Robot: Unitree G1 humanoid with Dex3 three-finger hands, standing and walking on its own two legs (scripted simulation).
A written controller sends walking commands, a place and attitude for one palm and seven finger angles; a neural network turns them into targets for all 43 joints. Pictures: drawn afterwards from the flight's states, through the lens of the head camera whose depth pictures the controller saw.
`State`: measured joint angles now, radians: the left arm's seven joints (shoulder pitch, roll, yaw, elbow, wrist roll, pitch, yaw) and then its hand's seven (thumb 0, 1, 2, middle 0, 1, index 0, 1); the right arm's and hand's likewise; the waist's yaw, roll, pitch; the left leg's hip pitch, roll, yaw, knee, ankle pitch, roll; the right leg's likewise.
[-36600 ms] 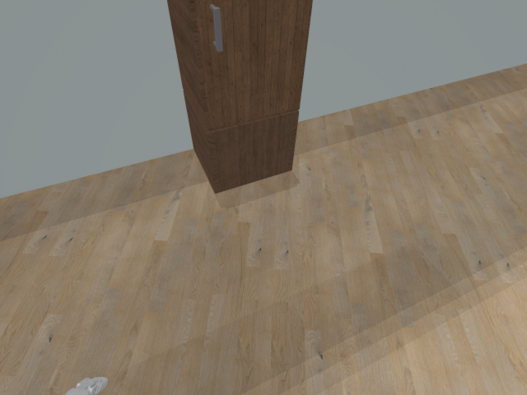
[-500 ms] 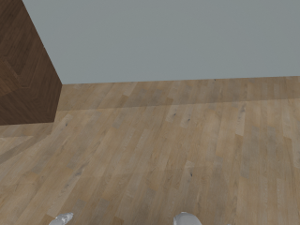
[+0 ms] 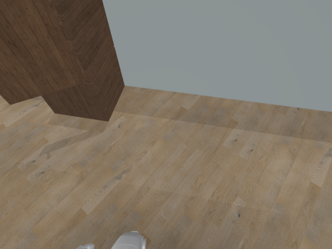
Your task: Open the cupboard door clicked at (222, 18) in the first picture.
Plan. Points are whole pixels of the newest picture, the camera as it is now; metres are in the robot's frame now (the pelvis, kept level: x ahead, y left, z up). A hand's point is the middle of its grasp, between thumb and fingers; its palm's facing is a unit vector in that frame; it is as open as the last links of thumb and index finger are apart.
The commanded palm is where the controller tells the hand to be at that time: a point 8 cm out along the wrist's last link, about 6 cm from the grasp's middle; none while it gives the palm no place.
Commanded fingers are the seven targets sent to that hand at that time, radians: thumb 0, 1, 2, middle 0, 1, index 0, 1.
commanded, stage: turn to face it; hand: left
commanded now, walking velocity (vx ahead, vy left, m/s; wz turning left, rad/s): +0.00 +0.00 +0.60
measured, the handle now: out of the picture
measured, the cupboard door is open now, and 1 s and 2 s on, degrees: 36 36 36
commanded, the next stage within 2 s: take the last steps up to it in 0.74 s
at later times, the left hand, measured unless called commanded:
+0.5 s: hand out of the picture +0.07 +0.26 -0.16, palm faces +0.28 -0.93 -0.24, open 7.4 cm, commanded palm none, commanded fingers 0.00 0.90 0.90 -0.20 -0.30 -0.20 -0.30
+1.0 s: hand out of the picture -0.02 +0.17 -0.16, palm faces +0.49 -0.84 -0.23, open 7.3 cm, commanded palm none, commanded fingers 0.00 0.90 0.90 -0.20 -0.30 -0.20 -0.30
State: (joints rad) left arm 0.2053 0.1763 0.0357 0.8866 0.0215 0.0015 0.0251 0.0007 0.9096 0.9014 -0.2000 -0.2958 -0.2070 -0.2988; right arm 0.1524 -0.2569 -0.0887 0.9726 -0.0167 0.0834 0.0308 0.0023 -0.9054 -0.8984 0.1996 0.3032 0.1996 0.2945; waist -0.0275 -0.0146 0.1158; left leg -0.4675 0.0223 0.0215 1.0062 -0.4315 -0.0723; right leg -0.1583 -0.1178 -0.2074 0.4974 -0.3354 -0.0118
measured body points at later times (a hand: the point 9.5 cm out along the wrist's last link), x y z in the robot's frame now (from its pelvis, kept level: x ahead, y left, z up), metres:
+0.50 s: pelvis +0.03 +0.03 +0.00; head +0.07 +0.05 +0.45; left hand +0.05 +0.30 -0.15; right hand +0.17 -0.19 -0.14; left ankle +0.01 +0.13 -0.74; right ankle +0.06 -0.13 -0.69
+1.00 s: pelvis +0.05 +0.00 +0.00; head +0.09 +0.01 +0.45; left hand -0.04 +0.21 -0.15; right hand +0.23 -0.20 -0.15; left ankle -0.03 +0.12 -0.68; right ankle +0.06 -0.10 -0.74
